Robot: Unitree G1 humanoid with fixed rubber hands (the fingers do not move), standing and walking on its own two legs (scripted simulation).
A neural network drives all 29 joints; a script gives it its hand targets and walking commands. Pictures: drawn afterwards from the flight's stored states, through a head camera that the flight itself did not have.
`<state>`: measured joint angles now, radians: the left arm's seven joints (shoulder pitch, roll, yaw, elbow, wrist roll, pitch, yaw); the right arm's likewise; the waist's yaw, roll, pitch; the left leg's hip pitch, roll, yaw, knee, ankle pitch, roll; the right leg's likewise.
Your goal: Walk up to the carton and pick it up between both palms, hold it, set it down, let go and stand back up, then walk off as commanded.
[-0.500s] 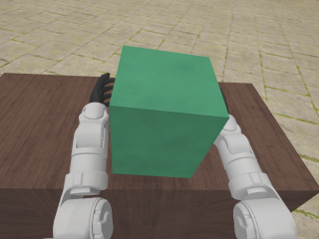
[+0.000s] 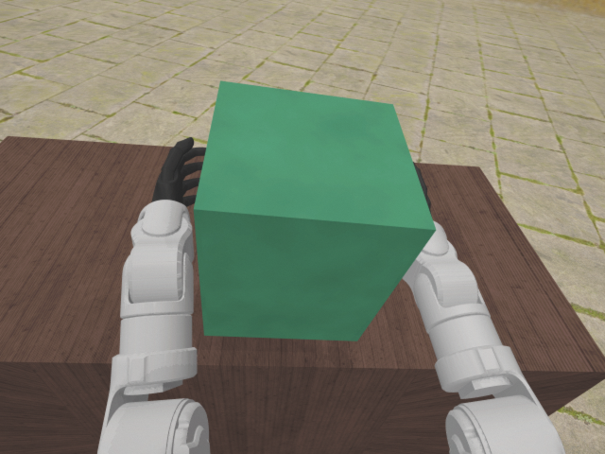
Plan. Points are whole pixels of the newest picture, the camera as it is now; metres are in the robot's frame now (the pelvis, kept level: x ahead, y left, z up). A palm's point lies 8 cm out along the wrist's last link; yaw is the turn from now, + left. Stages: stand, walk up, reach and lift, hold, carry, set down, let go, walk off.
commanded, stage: reach and lift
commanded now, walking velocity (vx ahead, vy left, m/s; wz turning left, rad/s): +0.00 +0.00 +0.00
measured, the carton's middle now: (295, 223) +0.36 +0.00 +0.15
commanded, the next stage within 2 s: hold in 0.38 s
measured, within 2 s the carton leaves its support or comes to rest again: neither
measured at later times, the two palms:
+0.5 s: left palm (183, 182) +0.37 +0.13 +0.20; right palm (426, 202) +0.36 -0.17 +0.19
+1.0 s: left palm (179, 179) +0.36 +0.14 +0.21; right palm (430, 198) +0.35 -0.17 +0.20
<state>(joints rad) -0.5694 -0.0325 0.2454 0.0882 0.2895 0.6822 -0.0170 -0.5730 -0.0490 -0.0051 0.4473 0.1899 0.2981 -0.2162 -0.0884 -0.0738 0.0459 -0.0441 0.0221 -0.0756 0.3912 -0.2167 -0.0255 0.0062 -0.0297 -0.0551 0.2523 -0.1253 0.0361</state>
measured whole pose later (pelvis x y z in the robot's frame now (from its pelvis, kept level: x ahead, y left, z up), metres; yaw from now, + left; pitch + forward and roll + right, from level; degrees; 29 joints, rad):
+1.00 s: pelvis -0.01 -0.01 +0.00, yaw -1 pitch -9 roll -1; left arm -0.69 -0.03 0.30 0.16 0.34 0.76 -0.04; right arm -0.70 -0.08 -0.02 0.51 0.22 0.39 -0.22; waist -0.08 -0.06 0.03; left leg -0.01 0.03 -0.06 0.36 -0.20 -0.03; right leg 0.01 -0.02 -0.04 0.26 -0.12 0.03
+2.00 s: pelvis +0.00 -0.02 +0.00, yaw +0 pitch -7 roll -1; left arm -0.65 0.00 0.29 0.08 0.30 0.78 -0.05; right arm -0.69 -0.06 0.00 0.44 0.24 0.43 -0.24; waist -0.08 -0.06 0.00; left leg -0.04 0.05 -0.08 0.37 -0.20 -0.05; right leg 0.00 -0.01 -0.05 0.26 -0.12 0.02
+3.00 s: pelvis +0.00 -0.01 +0.00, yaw -1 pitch -7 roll -1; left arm -0.70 -0.01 0.32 0.13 0.32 0.77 -0.05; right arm -0.73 -0.07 -0.02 0.48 0.22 0.42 -0.23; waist -0.07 -0.05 0.00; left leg -0.04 0.04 -0.06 0.35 -0.19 -0.04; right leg -0.02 -0.01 -0.04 0.27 -0.13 0.02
